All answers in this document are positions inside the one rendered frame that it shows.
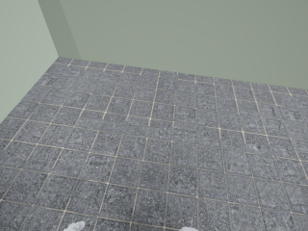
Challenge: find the robot left hand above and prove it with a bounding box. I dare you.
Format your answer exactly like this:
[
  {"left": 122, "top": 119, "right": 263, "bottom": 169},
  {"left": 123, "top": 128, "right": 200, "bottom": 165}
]
[{"left": 64, "top": 221, "right": 86, "bottom": 231}]

